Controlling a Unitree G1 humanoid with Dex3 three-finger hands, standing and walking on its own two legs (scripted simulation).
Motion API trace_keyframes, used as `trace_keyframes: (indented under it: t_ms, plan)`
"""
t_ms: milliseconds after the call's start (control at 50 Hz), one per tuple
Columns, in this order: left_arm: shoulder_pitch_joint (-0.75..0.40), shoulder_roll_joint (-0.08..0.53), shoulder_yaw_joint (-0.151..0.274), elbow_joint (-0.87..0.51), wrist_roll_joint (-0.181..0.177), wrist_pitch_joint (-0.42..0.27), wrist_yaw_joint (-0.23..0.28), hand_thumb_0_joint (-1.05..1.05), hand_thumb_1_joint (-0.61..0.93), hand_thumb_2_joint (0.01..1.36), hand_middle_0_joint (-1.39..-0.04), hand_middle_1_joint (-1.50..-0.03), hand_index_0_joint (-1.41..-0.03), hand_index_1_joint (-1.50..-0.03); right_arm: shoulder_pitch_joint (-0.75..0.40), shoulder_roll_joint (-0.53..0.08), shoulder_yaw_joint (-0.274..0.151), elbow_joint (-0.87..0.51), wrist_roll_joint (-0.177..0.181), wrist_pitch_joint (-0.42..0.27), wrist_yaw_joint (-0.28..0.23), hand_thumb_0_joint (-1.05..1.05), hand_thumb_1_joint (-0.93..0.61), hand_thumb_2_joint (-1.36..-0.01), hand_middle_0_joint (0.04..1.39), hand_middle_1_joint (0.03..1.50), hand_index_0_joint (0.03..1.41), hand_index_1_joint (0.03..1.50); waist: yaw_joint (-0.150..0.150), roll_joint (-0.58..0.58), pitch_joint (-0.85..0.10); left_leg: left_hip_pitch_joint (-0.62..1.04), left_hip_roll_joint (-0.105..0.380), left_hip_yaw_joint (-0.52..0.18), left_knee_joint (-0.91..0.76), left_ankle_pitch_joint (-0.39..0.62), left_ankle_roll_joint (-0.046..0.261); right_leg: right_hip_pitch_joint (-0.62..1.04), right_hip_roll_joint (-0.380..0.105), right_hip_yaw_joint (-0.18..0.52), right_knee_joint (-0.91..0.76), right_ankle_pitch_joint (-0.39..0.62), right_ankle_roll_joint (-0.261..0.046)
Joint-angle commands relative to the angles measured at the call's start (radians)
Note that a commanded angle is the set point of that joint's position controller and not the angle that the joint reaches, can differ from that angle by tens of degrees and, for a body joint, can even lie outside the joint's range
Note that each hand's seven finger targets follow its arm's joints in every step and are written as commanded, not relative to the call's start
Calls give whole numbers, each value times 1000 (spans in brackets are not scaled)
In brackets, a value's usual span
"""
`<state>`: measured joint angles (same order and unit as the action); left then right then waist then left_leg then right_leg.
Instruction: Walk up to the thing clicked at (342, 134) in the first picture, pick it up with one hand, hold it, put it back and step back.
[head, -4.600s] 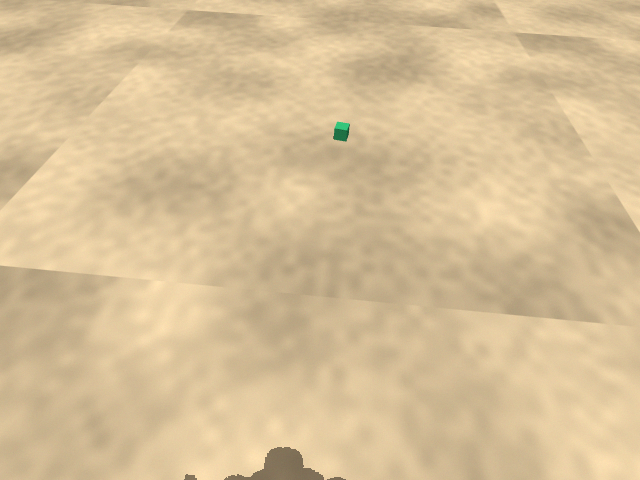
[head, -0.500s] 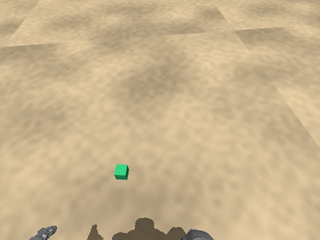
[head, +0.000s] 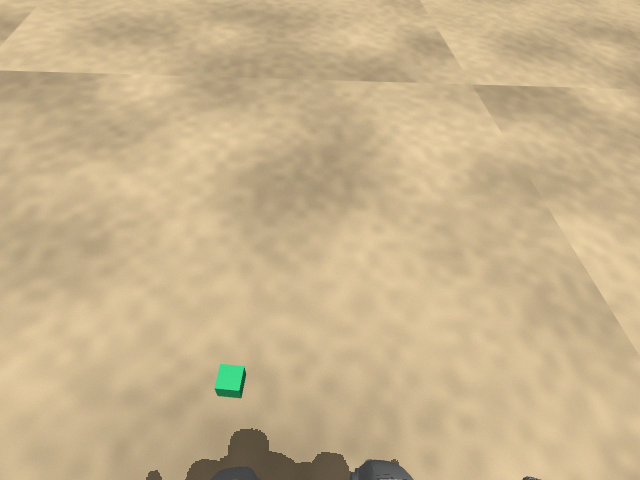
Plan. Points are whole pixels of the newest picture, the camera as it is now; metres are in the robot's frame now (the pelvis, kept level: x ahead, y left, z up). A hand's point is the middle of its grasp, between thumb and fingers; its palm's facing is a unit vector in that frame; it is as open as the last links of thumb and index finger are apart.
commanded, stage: walk up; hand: left
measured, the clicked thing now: (230, 381) +0.46 +0.23 -0.72
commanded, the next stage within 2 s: stand in 1.26 s
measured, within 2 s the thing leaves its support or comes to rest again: neither
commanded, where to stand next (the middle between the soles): +0.09 -0.01 m, yaw +0 degrees
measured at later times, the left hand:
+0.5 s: hand (138, 466) +0.15 +0.24 -0.13, palm faces -0.05 -0.93 -0.35, open 7.4 cm
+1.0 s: hand out of the picture +0.12 +0.24 -0.14, palm faces -0.04 -0.94 -0.33, open 7.4 cm
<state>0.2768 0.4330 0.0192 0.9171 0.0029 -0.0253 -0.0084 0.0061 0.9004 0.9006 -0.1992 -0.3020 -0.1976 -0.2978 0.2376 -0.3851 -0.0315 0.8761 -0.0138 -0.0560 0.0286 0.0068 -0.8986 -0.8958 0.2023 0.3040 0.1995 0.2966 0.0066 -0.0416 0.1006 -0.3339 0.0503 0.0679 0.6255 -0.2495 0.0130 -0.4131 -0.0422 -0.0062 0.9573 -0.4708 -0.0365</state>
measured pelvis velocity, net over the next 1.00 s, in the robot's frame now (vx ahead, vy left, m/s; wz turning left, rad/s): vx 0.04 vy -0.01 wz -0.02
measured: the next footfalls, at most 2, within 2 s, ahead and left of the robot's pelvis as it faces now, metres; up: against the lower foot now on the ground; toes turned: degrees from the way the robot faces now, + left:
right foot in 0.12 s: +0.10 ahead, -0.15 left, +0.00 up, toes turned -2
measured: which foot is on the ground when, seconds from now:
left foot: down 0.00-1.00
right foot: up 0.00-0.10, down 0.12-1.00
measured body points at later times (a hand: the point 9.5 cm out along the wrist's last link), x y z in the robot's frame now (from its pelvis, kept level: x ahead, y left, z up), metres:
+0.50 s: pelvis +0.03 -0.01 +0.01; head +0.05 -0.02 +0.46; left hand +0.15 +0.29 -0.11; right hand +0.12 -0.31 -0.12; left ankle +0.05 +0.12 -0.72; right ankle +0.06 -0.14 -0.72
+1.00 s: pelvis +0.04 -0.01 +0.02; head +0.04 -0.01 +0.47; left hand +0.12 +0.29 -0.11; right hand +0.10 -0.31 -0.11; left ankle +0.05 +0.12 -0.72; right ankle +0.06 -0.14 -0.72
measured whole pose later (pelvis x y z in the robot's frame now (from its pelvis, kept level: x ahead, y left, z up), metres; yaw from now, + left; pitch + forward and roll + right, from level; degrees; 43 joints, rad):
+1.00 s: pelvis +0.04 -0.01 +0.02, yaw -1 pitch -2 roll +0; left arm 0.07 0.34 0.00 1.19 0.01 0.00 -0.02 0.00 0.90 0.90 -0.20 -0.30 -0.20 -0.30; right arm 0.08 -0.36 0.00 1.20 -0.01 -0.01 0.02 0.01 -0.90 -0.90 0.20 0.30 0.20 0.30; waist 0.00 0.00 0.05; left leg -0.12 0.04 0.08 0.33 -0.16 -0.02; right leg -0.15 -0.05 -0.02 0.34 -0.14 0.03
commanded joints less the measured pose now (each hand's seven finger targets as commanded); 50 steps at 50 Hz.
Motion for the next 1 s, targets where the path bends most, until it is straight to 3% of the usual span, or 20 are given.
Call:
trace_keyframes:
  t_ms: [0, 40, 80, 100, 120, 140, 180, 200, 220, 320, 460, 580, 700, 980]
  plan:
    - [87, 151, 60, -3, -7, -10, 10, 0, 900, 900, -200, -300, -200, -300, -47, -270, -63, -66, 1, -10, -34, 0, -900, -900, 200, 300, 200, 300, 13, 234, -102, 10, 212, -182, -180, 298, 184, 76, -19, -16, -151, 95, 15]
    - [74, 143, 62, 10, -2, -10, 15, 0, 900, 900, -200, -300, -200, -300, -68, -266, -56, -63, 7, 1, -33, 0, -900, -900, 200, 300, 200, 300, 19, 212, -133, -4, 202, -161, -110, 288, 168, 153, 9, -42, -272, 171, 16]
    - [58, 166, 68, 28, 10, -21, 21, 0, 900, 900, -200, -300, -200, -300, -89, -221, -37, -59, 22, 14, -32, 0, -900, -900, 200, 300, 200, 300, 39, 139, -152, -73, 159, -137, -18, 185, 99, 270, 7, -13, -418, 301, -2]
    - [15, 207, 75, 13, 16, -29, 26, 0, 900, 900, -200, -300, -200, -300, -67, -174, -20, -53, 29, 16, -32, 0, -900, -900, 200, 300, 200, 300, 23, 17, -154, -100, 111, -97, 48, 103, 52, 273, -95, 131, -484, 382, -33]
    - [-64, 257, 73, -7, 11, -38, 24, 0, 900, 900, -200, -300, -200, -300, -54, -150, -16, -39, 35, 22, -32, 0, -900, -900, 200, 300, 200, 300, -20, -67, -139, -62, 12, -52, 103, -62, 1, 158, -248, 350, -550, 370, -116]
    - [-131, 267, 67, -9, 3, -32, 21, 0, 900, 900, -200, -300, -200, -300, -58, -193, -31, 0, 32, 30, -41, 0, -900, -900, 200, 300, 200, 300, -26, -82, -119, 53, 0, -55, 106, -170, 6, 40, -277, 345, -538, 367, -173]
    - [-168, 205, 41, 7, -5, -25, 20, 0, 900, 900, -200, -300, -200, -300, -52, -208, -31, 49, 30, 22, -38, 0, -900, -900, 200, 300, 200, 300, -42, -31, -120, 138, 40, -84, -41, 11, 17, 20, -168, 181, -470, 412, -75]
    - [-163, 179, 32, 13, -5, -21, 19, 0, 900, 900, -200, -300, -200, -300, -78, -227, -34, 57, 28, 17, -36, 0, -900, -900, 200, 300, 200, 300, -30, -26, -126, 134, 80, -123, -84, 58, 36, 36, -120, 128, -443, 387, -32]
    - [-155, 169, 29, 33, -8, -17, 16, 0, 900, 900, -200, -300, -200, -300, -113, -233, -29, 67, 29, 14, -32, 0, -900, -900, 200, 300, 200, 300, -10, -23, -122, 100, 97, -146, -107, 68, 49, 83, -80, 90, -436, 351, -9]
    - [-195, 162, 22, 85, -12, -15, 16, 0, 900, 900, -200, -300, -200, -300, -170, -209, -9, 135, 24, 16, -30, 0, -900, -900, 200, 300, 200, 300, -3, 0, -155, 128, 79, -109, -172, 96, 29, 177, -100, 107, -492, 385, -12]
    - [-257, 144, 17, 144, -14, -7, 13, 0, 900, 900, -200, -300, -200, -300, -217, -198, 3, 206, 21, 14, -30, 0, -900, -900, 200, 300, 200, 300, 4, 12, -165, 186, 90, -94, -255, 174, 15, 245, -100, 89, -563, 439, 5]
    - [-292, 131, 15, 177, -7, 0, 7, 0, 900, 900, -200, -300, -200, -300, -247, -194, 3, 239, 13, 17, -27, 0, -900, -900, 200, 300, 200, 300, 2, 40, -127, 184, 93, -95, -334, 78, 6, 255, -96, 87, -646, 351, 16]
    - [-294, 127, 19, 196, -3, 0, 4, 0, 900, 900, -200, -300, -200, -300, -242, -192, 1, 256, 11, 18, -26, 0, -900, -900, 200, 300, 200, 300, -3, 44, -132, 201, 95, -94, -360, 59, 0, 265, -94, 84, -680, 324, 20]
    - [-261, 120, 21, 216, -1, 4, 3, 0, 900, 900, -200, -300, -200, -300, -229, -194, -4, 251, 9, 18, -28, 0, -900, -900, 200, 300, 200, 300, 1, 45, -129, 209, 98, -105, -384, 53, 4, 272, -93, 71, -681, 353, 30]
